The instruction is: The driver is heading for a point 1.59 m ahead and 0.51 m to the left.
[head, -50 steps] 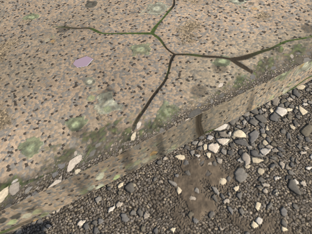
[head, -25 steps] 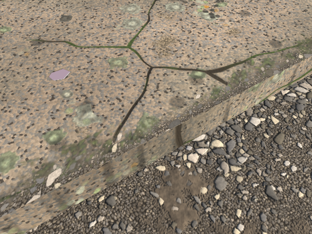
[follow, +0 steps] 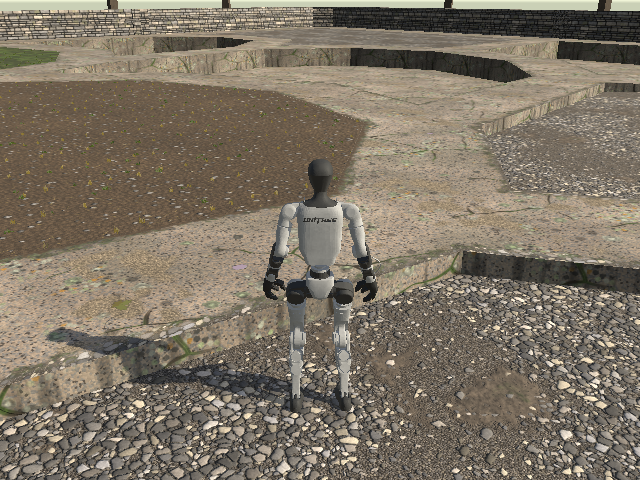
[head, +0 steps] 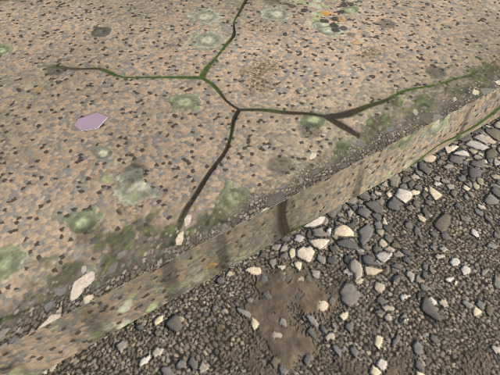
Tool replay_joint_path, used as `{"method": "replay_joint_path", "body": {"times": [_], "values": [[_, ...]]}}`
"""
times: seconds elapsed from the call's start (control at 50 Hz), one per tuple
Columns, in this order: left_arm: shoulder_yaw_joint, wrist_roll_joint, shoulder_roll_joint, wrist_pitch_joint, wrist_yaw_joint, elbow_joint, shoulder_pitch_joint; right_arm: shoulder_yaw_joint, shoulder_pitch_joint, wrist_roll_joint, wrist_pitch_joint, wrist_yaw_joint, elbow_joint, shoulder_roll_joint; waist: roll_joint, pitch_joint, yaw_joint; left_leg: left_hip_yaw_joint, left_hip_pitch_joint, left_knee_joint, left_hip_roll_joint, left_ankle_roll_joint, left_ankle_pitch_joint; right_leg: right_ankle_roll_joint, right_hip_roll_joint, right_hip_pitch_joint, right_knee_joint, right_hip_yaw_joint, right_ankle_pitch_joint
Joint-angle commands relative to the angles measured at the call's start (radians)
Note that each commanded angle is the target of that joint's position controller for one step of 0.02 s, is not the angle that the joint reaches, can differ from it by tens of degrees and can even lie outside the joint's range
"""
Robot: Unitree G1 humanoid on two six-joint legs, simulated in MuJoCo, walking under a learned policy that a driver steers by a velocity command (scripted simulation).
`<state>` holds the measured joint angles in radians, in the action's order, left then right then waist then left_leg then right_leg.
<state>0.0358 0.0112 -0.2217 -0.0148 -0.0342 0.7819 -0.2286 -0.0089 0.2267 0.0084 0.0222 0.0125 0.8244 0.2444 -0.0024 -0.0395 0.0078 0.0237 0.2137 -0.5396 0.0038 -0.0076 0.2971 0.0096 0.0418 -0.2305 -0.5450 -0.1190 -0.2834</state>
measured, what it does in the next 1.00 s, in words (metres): walks ahead: left foot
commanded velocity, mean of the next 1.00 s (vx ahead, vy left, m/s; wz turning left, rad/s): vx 0.18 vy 0.00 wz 0.00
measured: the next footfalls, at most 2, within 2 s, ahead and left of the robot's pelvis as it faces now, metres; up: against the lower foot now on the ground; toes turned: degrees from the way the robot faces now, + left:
left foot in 0.80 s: +0.33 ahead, +0.10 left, +0.00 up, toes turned +3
right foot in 1.14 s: +0.29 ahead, -0.12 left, +0.00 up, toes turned +0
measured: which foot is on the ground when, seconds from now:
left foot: down 0.00-0.42, up 0.44-0.78, down 0.80-1.00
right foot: down 0.00-0.80, up 0.82-1.00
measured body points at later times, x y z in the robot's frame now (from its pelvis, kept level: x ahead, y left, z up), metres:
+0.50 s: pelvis +0.06 -0.03 +0.00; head +0.07 -0.04 +0.45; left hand +0.09 +0.24 -0.12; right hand +0.13 -0.30 -0.13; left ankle +0.00 +0.11 -0.68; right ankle +0.03 -0.12 -0.73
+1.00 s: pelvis +0.22 +0.01 +0.00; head +0.26 +0.03 +0.45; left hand +0.23 +0.25 -0.16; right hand +0.30 -0.23 -0.13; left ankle +0.31 +0.08 -0.73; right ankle +0.17 -0.12 -0.69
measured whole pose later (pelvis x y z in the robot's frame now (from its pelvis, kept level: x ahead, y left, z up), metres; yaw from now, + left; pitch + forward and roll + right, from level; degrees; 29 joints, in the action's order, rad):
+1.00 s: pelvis +0.22 +0.01 +0.00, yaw +0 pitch -1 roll +0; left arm 0.01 0.04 -0.21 0.00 -0.01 1.03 -0.28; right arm -0.01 0.21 0.01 0.03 0.01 0.92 0.20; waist 0.03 -0.09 -0.02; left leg -0.09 0.32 -0.42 0.04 0.09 0.08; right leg -0.02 0.00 -0.31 -0.89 -0.02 -0.46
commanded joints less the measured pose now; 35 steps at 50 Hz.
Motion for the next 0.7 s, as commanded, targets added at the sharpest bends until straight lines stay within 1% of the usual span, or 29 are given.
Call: {"method": "replay_joint_path", "body": {"times": [0.02,0.16,0.18,0.2,0.22,0.24,0.26,0.28,0.3,0.32,0.34,0.36,0.38,0.4,0.42,0.44,0.46,0.48,0.5,0.52,0.54,0.56,0.58,0.6,0.62,0.64,0.66,0.68,0.7], "values": [[0.027,-0.001,-0.107,0.012,-0.005,-0.037,-0.005,-0.023,0.002,-0.001,0.013,0.005,-0.042,0.106,0.007,0.024,-0.003,0.042,0.039,0.105,-0.039,0.016,-0.072,-0.021,-0.047,0.028,0.083,-0.042,0.177],[0.028,-0.003,-0.103,0.011,-0.01,0.021,-0.016,-0.02,0.02,-0.003,0.013,0.007,-0.002,0.102,0.005,0.015,-0.002,0.043,0.041,0.117,-0.036,0.021,-0.07,-0.014,-0.043,0.035,0.089,-0.034,0.185],[0.026,-0.003,-0.094,0.01,-0.011,0.039,-0.034,-0.018,0.038,-0.002,0.012,0.008,0.012,0.094,0.0,0.038,-0.003,0.038,0.033,0.13,-0.028,0.024,0.03,-0.015,-0.03,0.046,0.093,-0.019,0.095],[0.028,-0.009,-0.097,0.009,-0.012,0.05,-0.04,-0.023,0.042,-0.008,0.008,0.011,0.019,0.109,-0.016,0.017,-0.002,0.043,0.046,0.14,-0.021,0.039,0.178,-0.023,-0.004,0.017,0.074,0.007,-0.067],[0.032,-0.015,-0.104,0.012,-0.013,0.053,-0.041,-0.031,0.045,-0.015,0.006,0.015,0.02,0.132,-0.043,-0.018,0.001,0.077,0.064,0.16,-0.034,0.069,0.341,-0.033,0.019,-0.044,0.044,0.033,-0.24],[0.031,-0.019,-0.104,0.022,-0.011,0.046,-0.025,-0.034,0.06,-0.02,0.007,0.018,0.02,0.147,-0.071,-0.061,0.011,0.151,0.073,0.204,-0.081,0.109,0.468,-0.042,0.022,-0.121,0.009,0.046,-0.317],[0.026,-0.025,-0.088,0.041,-0.006,0.034,-0.001,-0.04,0.095,-0.026,0.014,0.02,0.028,0.168,-0.117,-0.088,0.025,0.268,0.048,0.269,-0.16,0.158,0.551,-0.045,0.022,-0.191,-0.059,0.07,-0.288],[0.021,-0.032,-0.065,0.063,0.003,0.025,0.02,-0.05,0.12,-0.028,0.021,0.021,0.038,0.198,-0.176,-0.099,0.028,0.404,0.022,0.344,-0.26,0.213,0.59,-0.04,0.017,-0.229,-0.149,0.114,-0.193],[0.021,-0.035,-0.073,0.081,0.01,0.018,0.047,-0.057,0.119,-0.029,0.025,0.024,0.039,0.215,-0.181,-0.125,0.034,0.479,0.046,0.382,-0.321,0.25,0.553,-0.046,-0.027,-0.243,-0.199,0.099,-0.147],[0.024,-0.038,-0.081,0.094,0.019,0.019,0.048,-0.058,0.105,-0.025,0.027,0.025,0.032,0.213,-0.169,-0.121,0.025,0.478,0.048,0.39,-0.328,0.253,0.496,-0.057,-0.046,-0.237,-0.208,0.093,-0.17],[0.022,-0.043,-0.073,0.103,0.027,0.026,0.026,-0.057,0.073,-0.029,0.027,0.022,0.021,0.209,-0.174,-0.113,0.003,0.433,0.061,0.378,-0.313,0.236,0.437,-0.072,-0.054,-0.189,-0.136,0.102,-0.192],[0.022,-0.043,-0.069,0.111,0.034,0.052,-0.027,-0.054,0.017,-0.042,0.023,0.017,0.004,0.2,-0.162,-0.096,-0.036,0.338,0.119,0.355,-0.26,0.199,0.364,-0.086,-0.044,-0.046,-0.002,0.127,-0.133],[0.03,-0.038,-0.075,0.114,0.037,0.096,-0.1,-0.052,-0.007,-0.046,0.018,0.014,-0.004,0.19,-0.145,-0.062,-0.068,0.246,0.181,0.3,-0.193,0.161,0.286,-0.081,-0.006,0.122,0.085,0.155,-0.001],[0.04,-0.031,-0.09,0.112,0.038,0.135,-0.174,-0.044,-0.018,-0.039,0.019,0.013,-0.012,0.159,-0.099,-0.027,-0.092,0.168,0.222,0.194,-0.134,0.126,0.201,-0.071,-0.007,0.232,0.106,0.125,0.043],[0.053,-0.029,-0.137,0.112,0.033,0.161,-0.289,-0.021,-0.045,-0.027,0.028,0.006,-0.033,0.086,0.078,0.017,-0.129,0.048,0.324,-0.086,-0.044,0.068,0.121,-0.114,-0.165,0.348,0.225,-0.12,-0.075],[0.079,-0.026,-0.261,0.118,0.045,0.163,-0.364,-0.019,-0.056,-0.036,0.047,0.009,-0.084,0.072,0.309,0.013,-0.138,-0.018,0.522,-0.349,0.047,0.036,0.21,-0.259,-0.372,0.417,0.372,-0.533,-0.226],[0.058,-0.013,-0.201,0.132,0.049,0.147,-0.307,-0.034,-0.048,-0.053,0.063,0.008,-0.08,0.13,0.201,-0.034,-0.106,0.07,0.609,-0.533,-0.003,0.051,0.261,-0.312,-0.425,0.372,0.392,-0.607,-0.273],[0.042,-0.015,-0.15,0.141,0.047,0.127,-0.244,-0.037,-0.025,-0.062,0.074,-0.003,-0.069,0.139,0.127,-0.077,-0.072,0.1,0.667,-0.592,-0.048,0.075,0.162,-0.288,-0.392,0.369,0.386,-0.507,-0.258],[0.036,-0.016,-0.141,0.142,0.049,0.111,-0.204,-0.038,-0.016,-0.051,0.081,-0.011,-0.054,0.134,0.097,-0.067,-0.056,0.08,0.673,-0.595,-0.079,0.087,0.071,-0.251,-0.349,0.369,0.392,-0.405,-0.183],[0.031,-0.018,-0.138,0.136,0.05,0.105,-0.181,-0.043,-0.038,-0.036,0.088,-0.016,-0.057,0.139,0.071,-0.072,-0.05,0.066,0.684,-0.567,-0.1,0.085,0.002,-0.225,-0.326,0.37,0.4,-0.329,-0.068],[0.019,-0.014,-0.11,0.127,0.048,0.107,-0.183,-0.046,-0.058,-0.027,0.089,-0.025,-0.06,0.137,0.073,-0.061,-0.049,0.051,0.652,-0.533,-0.118,0.078,-0.05,-0.2,-0.292,0.354,0.405,-0.245,0.061],[0.014,-0.012,-0.098,0.119,0.046,0.115,-0.206,-0.042,-0.061,-0.024,0.087,-0.035,-0.061,0.119,0.091,-0.045,-0.05,0.023,0.623,-0.509,-0.116,0.065,-0.087,-0.191,-0.262,0.343,0.406,-0.177,0.178],[0.012,-0.013,-0.101,0.11,0.041,0.122,-0.218,-0.038,-0.071,-0.02,0.083,-0.041,-0.064,0.101,0.097,-0.044,-0.049,-0.007,0.6,-0.472,-0.105,0.044,-0.105,-0.191,-0.244,0.323,0.397,-0.118,0.348],[0.012,-0.013,-0.113,0.101,0.033,0.124,-0.219,-0.034,-0.096,-0.016,0.08,-0.044,-0.076,0.087,0.086,-0.047,-0.051,-0.032,0.569,-0.413,-0.094,0.023,-0.126,-0.189,-0.226,0.29,0.388,-0.061,0.482],[0.012,-0.011,-0.127,0.094,0.024,0.123,-0.207,-0.025,-0.135,-0.013,0.078,-0.044,-0.093,0.066,0.078,-0.055,-0.051,-0.054,0.512,-0.323,-0.079,0.006,-0.155,-0.182,-0.201,0.234,0.381,-0.008,0.569],[0.012,-0.009,-0.142,0.088,0.016,0.124,-0.201,-0.015,-0.18,-0.013,0.078,-0.044,-0.111,0.046,0.075,-0.058,-0.059,-0.079,0.434,-0.221,-0.057,-0.005,-0.201,-0.171,-0.175,0.17,0.376,0.036,0.615],[0.014,-0.007,-0.161,0.084,0.011,0.131,-0.218,-0.01,-0.215,-0.014,0.077,-0.044,-0.123,0.038,0.086,-0.052,-0.071,-0.098,0.361,-0.142,-0.034,-0.013,-0.25,-0.166,-0.164,0.132,0.37,0.056,0.628],[0.003,0.017,-0.123,0.09,0.029,0.186,-0.257,0.001,-0.211,0.044,0.035,-0.051,-0.114,0.006,0.126,-0.055,-0.059,-0.174,0.278,-0.111,0.01,-0.004,-0.253,-0.154,-0.138,0.103,0.347,0.095,0.734],[0.0,0.014,-0.11,0.093,0.037,0.196,-0.275,-0.002,-0.192,0.039,0.017,-0.046,-0.106,0.019,0.152,-0.041,-0.064,-0.165,0.21,-0.088,0.019,0.012,-0.288,-0.143,-0.146,0.09,0.321,0.093,0.761]]}}
Velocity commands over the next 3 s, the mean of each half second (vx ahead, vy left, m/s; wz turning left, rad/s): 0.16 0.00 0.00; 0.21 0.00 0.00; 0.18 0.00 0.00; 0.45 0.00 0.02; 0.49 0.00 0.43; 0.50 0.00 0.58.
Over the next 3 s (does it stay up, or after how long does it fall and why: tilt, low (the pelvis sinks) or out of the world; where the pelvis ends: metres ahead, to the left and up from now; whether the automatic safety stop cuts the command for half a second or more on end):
stays up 1.16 0.19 0.17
